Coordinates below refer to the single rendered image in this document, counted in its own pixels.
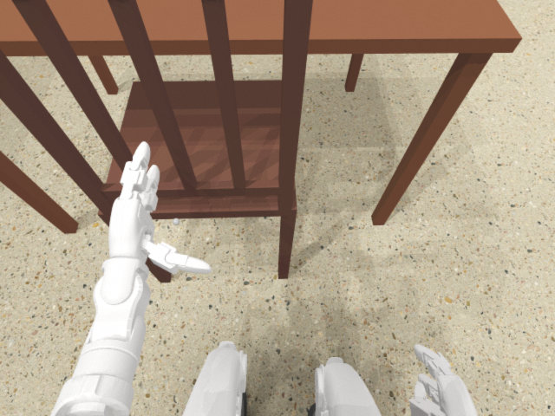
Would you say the left robot forearm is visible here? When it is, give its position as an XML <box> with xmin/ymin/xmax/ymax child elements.
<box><xmin>50</xmin><ymin>257</ymin><xmax>151</xmax><ymax>416</ymax></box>

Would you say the robot left thigh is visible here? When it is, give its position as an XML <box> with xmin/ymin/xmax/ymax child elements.
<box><xmin>182</xmin><ymin>348</ymin><xmax>247</xmax><ymax>416</ymax></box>

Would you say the chair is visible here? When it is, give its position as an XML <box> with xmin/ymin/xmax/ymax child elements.
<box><xmin>0</xmin><ymin>0</ymin><xmax>313</xmax><ymax>283</ymax></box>

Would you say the robot left hand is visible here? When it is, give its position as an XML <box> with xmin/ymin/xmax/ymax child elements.
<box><xmin>108</xmin><ymin>141</ymin><xmax>212</xmax><ymax>275</ymax></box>

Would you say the robot right thigh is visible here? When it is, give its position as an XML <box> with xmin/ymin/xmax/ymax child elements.
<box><xmin>315</xmin><ymin>362</ymin><xmax>381</xmax><ymax>416</ymax></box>

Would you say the table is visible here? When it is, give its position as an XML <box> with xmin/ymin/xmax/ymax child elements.
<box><xmin>0</xmin><ymin>0</ymin><xmax>522</xmax><ymax>234</ymax></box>

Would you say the robot right hand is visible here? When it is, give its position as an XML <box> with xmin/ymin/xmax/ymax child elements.
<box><xmin>409</xmin><ymin>344</ymin><xmax>478</xmax><ymax>416</ymax></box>

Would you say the robot thigh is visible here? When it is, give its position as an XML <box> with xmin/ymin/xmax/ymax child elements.
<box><xmin>315</xmin><ymin>362</ymin><xmax>381</xmax><ymax>416</ymax></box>
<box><xmin>182</xmin><ymin>348</ymin><xmax>247</xmax><ymax>416</ymax></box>

